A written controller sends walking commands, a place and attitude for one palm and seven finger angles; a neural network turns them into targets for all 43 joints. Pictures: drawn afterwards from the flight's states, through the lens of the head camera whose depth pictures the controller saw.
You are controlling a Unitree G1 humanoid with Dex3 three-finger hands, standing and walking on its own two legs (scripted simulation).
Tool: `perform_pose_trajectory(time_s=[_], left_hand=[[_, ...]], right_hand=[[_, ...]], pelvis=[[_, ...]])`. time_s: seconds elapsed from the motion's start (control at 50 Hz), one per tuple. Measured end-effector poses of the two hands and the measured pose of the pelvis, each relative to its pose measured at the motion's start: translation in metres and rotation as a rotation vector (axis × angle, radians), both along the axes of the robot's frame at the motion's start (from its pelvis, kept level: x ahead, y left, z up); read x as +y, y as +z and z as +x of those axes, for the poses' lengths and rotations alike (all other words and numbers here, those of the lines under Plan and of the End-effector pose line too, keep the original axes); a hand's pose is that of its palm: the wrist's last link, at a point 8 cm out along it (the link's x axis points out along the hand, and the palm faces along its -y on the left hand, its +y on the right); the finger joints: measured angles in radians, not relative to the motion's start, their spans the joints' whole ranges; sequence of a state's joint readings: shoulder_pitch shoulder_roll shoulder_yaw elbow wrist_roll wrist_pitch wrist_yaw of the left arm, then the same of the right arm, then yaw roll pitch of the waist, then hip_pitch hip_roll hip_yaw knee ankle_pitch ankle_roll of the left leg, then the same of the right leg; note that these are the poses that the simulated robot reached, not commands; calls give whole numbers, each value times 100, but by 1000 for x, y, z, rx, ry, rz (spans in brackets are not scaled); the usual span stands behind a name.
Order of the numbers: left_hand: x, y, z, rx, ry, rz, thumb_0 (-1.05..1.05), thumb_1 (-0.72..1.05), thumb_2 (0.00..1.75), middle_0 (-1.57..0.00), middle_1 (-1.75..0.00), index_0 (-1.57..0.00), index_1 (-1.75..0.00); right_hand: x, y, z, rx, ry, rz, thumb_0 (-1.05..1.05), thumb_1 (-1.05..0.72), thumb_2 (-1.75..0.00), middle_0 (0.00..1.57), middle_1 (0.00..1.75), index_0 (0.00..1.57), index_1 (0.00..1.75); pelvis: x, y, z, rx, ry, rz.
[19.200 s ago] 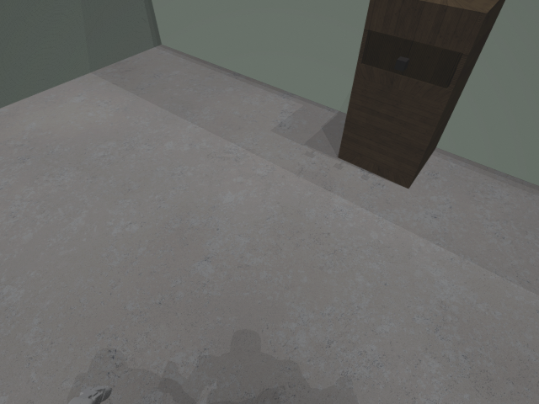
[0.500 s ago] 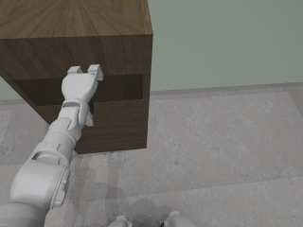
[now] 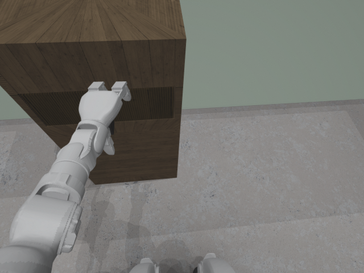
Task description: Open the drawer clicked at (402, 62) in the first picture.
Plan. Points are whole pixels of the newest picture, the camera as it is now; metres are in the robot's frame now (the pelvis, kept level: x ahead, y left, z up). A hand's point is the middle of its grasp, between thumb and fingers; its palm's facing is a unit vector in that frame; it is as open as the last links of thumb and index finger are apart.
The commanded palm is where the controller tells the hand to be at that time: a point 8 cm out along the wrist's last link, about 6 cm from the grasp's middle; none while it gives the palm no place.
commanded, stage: move the hooked fingers above the handle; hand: left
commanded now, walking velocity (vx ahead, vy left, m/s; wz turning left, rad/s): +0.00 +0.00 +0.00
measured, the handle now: (105, 119) +0.52 +0.18 -0.07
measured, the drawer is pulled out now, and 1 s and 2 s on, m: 0.00 0.00 0.00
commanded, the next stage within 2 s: lower the fingers behind the handle in 0.56 s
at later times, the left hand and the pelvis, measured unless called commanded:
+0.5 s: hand (108, 124) +0.46 +0.16 -0.01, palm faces -0.22 -0.09 -0.97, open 13.8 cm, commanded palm +0.47 +0.18 +0.05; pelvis +0.00 -0.01 +0.01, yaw +1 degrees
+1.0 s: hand (84, 128) +0.46 +0.21 -0.01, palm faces -0.28 -0.01 -0.96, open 13.8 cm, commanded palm +0.46 +0.20 +0.03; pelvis +0.00 -0.02 +0.01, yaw +1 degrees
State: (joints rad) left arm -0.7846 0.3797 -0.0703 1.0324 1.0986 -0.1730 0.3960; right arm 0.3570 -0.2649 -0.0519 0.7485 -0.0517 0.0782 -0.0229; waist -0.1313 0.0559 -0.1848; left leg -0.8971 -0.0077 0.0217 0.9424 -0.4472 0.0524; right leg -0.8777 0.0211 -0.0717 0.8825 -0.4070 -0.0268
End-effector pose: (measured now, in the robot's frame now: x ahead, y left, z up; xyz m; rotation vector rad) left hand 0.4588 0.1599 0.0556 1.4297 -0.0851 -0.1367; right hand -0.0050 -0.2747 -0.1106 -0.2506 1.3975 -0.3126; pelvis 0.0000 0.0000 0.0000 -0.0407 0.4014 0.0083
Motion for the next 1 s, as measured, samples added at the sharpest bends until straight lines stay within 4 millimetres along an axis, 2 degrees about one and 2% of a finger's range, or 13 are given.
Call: perform_pose_trajectory(time_s=[0.08, 0.16, 0.26, 0.34, 0.4, 0.46, 0.52, 0.56, 0.66, 0.72, 0.86, 0.92, 1.0], left_hand=[[-3, -5, 5, -127, 66, 33, 0, -49, 30, -37, -125, -32, -121], [5, -7, 3, -132, 180, 153, 1, -49, 30, -39, -126, -34, -122], [41, 7, 2, 27, 393, 172, 1, -49, 30, -35, -124, -34, -123], [61, 21, 1, 147, 388, 207, 1, -49, 30, -33, -122, -33, -122], [51, 17, 1, 198, 260, 194, 0, -49, 30, -32, -121, -33, -121], [23, 4, -2, 213, 102, 107, 0, -49, 30, -32, -121, -32, -121], [-3, -8, -2, 145, -21, 30, 0, -49, 30, -32, -120, -32, -121], [-12, -11, 1, 58, -42, 3, 0, -49, 30, -32, -120, -33, -121], [-9, -12, 5, -131, 38, 44, 1, -49, 30, -41, -126, -32, -121], [5, -10, 3, -157, 161, 136, 1, -49, 30, -42, -126, -33, -121], [62, 8, -2, 99, 464, 211, 1, -49, 30, -36, -123, -34, -122], [70, 9, -3, 208, 409, 219, 1, -49, 30, -34, -122, -33, -121], [51, -6, -4, 260, 224, 167, 0, -49, 30, -32, -121, -32, -121]], right_hand=[[0, -11, 3, -6, 1, 19, 0, -91, -90, 20, 30, 20, 30], [9, -20, 10, -15, -15, 70, 0, -91, -90, 20, 29, 20, 30], [20, -15, 20, -47, -36, 110, 0, -91, -90, 20, 30, 20, 30], [19, -3, 24, -75, -23, 90, 0, -91, -90, 21, 30, 20, 30], [11, 2, 22, -66, 5, 60, 0, -91, -90, 21, 30, 21, 30], [0, 5, 19, -47, 19, 24, 0, -90, -90, 21, 30, 21, 30], [-11, 3, 15, -38, 16, -13, 0, -91, -90, 21, 30, 21, 30], [-15, -1, 12, -31, 11, -26, 0, -91, -90, 21, 30, 20, 30], [-12, -17, 9, -3, -3, 4, 0, -91, -90, 20, 29, 20, 30], [-2, -25, 13, 6, -10, 58, 0, -91, -90, 20, 29, 20, 30], [18, -17, 29, -43, -21, 125, 0, -91, -90, 20, 30, 20, 30], [13, -7, 30, -68, -3, 96, 0, -91, -90, 21, 30, 21, 30], [-1, -2, 24, -60, 21, 36, 0, -90, -90, 21, 30, 21, 30]], pelvis=[[0, -8, -5, 22, -20, 6], [-1, -5, -10, 15, -35, 15], [-6, 9, -11, -20, -38, 25], [-10, 17, -7, -43, -15, 21], [-11, 16, -3, -44, 6, 15], [-11, 12, 0, -35, 15, 11], [-10, 3, 2, -8, 9, 8], [-10, -3, 1, 12, 0, 9], [-10, -11, -3, 34, -27, 17], [-10, -7, -6, 26, -36, 24], [-15, 11, -6, -20, -25, 28], [-17, 14, -4, -30, -4, 22], [-16, 8, -2, -19, 14, 13]])
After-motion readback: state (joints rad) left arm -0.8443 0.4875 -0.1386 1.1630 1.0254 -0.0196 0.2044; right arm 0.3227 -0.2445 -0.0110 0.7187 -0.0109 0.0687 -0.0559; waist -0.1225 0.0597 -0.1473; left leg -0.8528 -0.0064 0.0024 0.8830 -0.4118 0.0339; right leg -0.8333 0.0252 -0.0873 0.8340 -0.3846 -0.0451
